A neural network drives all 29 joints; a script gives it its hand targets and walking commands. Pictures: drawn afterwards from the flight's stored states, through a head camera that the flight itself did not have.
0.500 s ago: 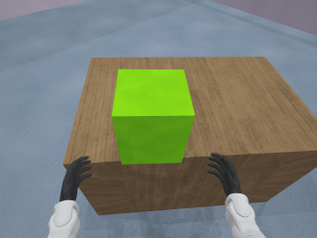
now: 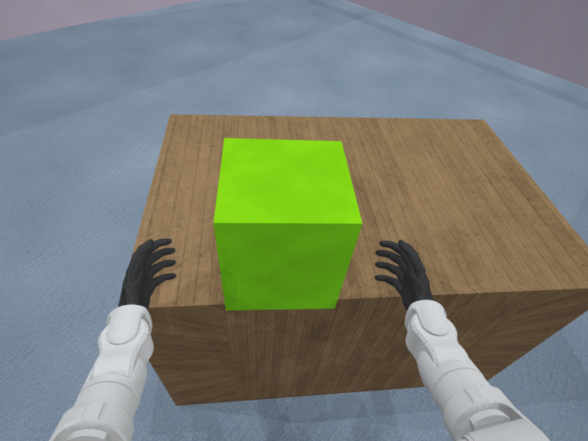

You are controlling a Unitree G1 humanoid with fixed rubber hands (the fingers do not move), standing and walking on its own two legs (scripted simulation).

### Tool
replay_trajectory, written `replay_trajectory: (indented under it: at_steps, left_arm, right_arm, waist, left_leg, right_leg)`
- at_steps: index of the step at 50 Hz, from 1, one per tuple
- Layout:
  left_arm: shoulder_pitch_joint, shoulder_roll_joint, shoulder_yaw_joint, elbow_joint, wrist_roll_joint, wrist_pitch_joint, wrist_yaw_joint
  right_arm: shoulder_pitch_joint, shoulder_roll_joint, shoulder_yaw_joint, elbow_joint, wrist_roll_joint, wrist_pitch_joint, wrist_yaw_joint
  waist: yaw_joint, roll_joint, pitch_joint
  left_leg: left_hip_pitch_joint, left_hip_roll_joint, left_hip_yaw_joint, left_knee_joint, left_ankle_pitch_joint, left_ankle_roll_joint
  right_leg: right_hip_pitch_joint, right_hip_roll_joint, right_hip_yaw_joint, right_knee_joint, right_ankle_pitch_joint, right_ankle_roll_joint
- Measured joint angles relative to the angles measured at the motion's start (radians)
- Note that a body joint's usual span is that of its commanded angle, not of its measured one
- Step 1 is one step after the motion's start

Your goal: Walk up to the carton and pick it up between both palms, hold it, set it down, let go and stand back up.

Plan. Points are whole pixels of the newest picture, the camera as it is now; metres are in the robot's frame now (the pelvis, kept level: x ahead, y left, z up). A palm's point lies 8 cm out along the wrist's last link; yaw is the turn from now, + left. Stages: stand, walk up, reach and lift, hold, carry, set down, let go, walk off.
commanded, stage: reach and lift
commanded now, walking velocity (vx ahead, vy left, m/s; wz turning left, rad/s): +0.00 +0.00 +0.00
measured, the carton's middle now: (282, 227) +0.47 +0.02 -0.02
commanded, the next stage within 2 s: none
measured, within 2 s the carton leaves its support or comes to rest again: neither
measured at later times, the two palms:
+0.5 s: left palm (147, 248) +0.37 +0.22 +0.04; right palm (410, 244) +0.38 -0.18 +0.05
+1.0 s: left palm (156, 196) +0.44 +0.22 +0.09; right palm (416, 190) +0.45 -0.19 +0.11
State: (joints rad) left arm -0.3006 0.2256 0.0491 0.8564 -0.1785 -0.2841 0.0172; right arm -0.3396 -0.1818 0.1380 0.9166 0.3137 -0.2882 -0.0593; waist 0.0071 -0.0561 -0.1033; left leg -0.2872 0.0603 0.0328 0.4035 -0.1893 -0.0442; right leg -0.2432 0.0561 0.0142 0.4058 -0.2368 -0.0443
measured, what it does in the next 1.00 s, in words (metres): stands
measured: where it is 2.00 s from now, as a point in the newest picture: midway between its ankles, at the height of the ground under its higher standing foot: outside the picture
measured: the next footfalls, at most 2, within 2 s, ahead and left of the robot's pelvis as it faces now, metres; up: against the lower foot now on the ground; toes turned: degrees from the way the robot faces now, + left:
none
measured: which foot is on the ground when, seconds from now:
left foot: down 0.00-1.00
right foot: down 0.00-1.00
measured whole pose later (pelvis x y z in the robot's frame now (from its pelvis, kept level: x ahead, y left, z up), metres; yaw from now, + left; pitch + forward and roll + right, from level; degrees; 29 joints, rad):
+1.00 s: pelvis -0.03 +0.01 -0.01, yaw -1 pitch +23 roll -1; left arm -1.03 0.31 -0.03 1.29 -0.36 -0.17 0.07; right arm -1.10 -0.34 0.16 1.27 0.44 -0.09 -0.04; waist 0.02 0.00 -0.25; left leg -0.72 0.07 0.03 0.44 -0.12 -0.03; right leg -0.68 0.06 0.02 0.43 -0.15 -0.03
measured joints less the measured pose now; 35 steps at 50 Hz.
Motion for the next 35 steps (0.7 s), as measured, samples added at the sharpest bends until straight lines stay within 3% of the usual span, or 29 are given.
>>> replay_trajectory:
  at_steps: [6,26,35]
  left_arm:
    - [-0.054,-0.008,0.004,0.018,0.005,0.021,0.018]
    - [-0.343,-0.011,-0.042,0.175,-0.071,0.045,0.073]
    - [-0.474,-0.010,-0.031,0.246,-0.065,0.080,0.064]
  right_arm:
    - [-0.068,-0.005,-0.045,0.012,-0.007,0.027,-0.001]
    - [-0.379,-0.097,-0.059,0.184,0.045,0.097,0.036]
    - [-0.521,-0.123,-0.054,0.271,0.050,0.129,0.038]
  waist:
    - [-0.001,0.019,0.012]
    - [0.025,0.056,-0.046]
    - [0.037,0.081,-0.086]
  left_leg:
    - [-0.011,-0.002,0.001,-0.002,0.008,0.010]
    - [-0.212,-0.004,0.018,0.032,0.027,0.030]
    - [-0.294,0.003,0.016,0.038,0.039,0.027]
  right_leg:
    - [0.000,-0.002,0.002,-0.027,0.022,0.009]
    - [-0.202,-0.006,0.019,-0.009,0.059,0.029]
    - [-0.282,0.001,0.019,-0.012,0.078,0.027]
